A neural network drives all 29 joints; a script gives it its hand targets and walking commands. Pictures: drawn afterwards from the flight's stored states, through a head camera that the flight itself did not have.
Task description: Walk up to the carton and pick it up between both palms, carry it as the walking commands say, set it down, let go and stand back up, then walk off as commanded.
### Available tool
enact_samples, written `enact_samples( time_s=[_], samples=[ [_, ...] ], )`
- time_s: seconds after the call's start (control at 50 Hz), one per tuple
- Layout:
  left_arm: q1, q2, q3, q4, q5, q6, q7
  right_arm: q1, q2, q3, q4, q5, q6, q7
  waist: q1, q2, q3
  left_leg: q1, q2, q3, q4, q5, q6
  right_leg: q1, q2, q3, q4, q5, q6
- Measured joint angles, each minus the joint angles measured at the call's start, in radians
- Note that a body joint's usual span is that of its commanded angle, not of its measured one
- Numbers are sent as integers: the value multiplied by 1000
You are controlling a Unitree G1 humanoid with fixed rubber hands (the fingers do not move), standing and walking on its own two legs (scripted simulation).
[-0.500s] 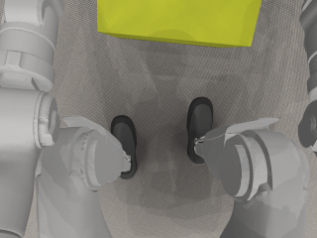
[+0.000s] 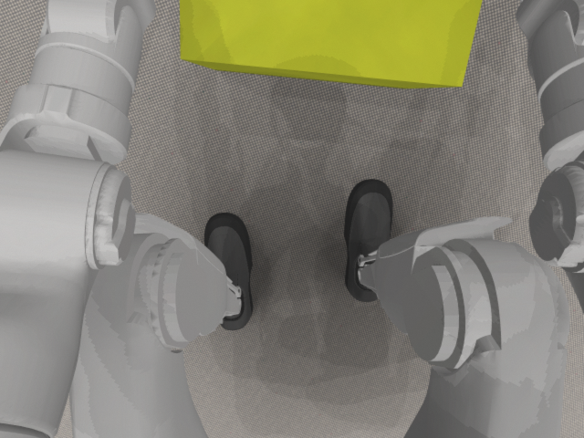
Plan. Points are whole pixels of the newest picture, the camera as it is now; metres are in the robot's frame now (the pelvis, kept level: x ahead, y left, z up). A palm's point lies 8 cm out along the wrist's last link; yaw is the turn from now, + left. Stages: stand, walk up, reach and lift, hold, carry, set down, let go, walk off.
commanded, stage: reach and lift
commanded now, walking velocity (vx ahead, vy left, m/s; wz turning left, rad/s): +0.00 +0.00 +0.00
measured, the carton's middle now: out of the picture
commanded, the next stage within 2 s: none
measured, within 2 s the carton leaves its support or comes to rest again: leaves its support in 0.84 s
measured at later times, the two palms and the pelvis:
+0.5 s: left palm out of the picture +0.57 +0.12 -0.19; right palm out of the picture +0.54 -0.25 -0.18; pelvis +0.00 +0.00 +0.00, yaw +0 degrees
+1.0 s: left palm out of the picture +0.57 +0.10 -0.14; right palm out of the picture +0.53 -0.25 -0.15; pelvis -0.01 +0.00 +0.00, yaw +0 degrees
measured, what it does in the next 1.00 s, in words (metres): stands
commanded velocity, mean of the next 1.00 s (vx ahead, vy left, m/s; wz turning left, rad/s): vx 0.00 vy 0.00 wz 0.00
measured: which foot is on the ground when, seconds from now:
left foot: down 0.00-1.00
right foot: down 0.00-1.00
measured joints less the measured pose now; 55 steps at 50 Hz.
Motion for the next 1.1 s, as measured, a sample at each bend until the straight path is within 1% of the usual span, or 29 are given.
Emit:
enact_samples(
  time_s=[0.2,0.4,0.64,0.72,0.84,0.88,1.0,1.1],
  samples=[
    [-1,-1,1,2,0,-3,-4,-1,1,0,3,0,-4,0,0,1,0,-1,-2,-1,0,0,0,0,0,0,0,-1,0],
    [-1,-1,23,2,0,3,-29,-1,-1,0,3,0,-3,4,0,0,-3,-5,-4,-2,0,0,0,-3,0,0,0,-2,0],
    [-1,-4,24,2,0,8,-22,-1,0,0,2,0,5,-1,0,0,-3,-4,-6,-3,1,1,0,-3,0,0,3,-2,0],
    [-1,-10,22,2,0,17,-3,-4,1,12,-10,6,25,-26,0,5,5,6,-8,-3,1,2,0,6,0,1,5,-2,0],
    [0,-30,-8,-1,0,48,51,6,1,42,-51,13,77,-96,0,23,8,28,-9,-3,1,3,0,27,1,2,6,-2,0],
    [0,-35,-11,-1,0,54,64,16,2,44,-67,14,85,-109,0,30,8,40,-9,-3,1,3,0,39,2,2,6,-2,0],
    [0,-40,-12,-1,0,70,73,29,9,44,-80,14,98,-128,0,47,8,80,-9,-3,1,3,0,79,3,2,6,-2,0],
    [0,-40,-12,-1,0,83,73,29,11,44,-80,14,111,-133,0,44,8,105,-10,-3,1,3,0,104,4,2,6,-2,0]
  ],
)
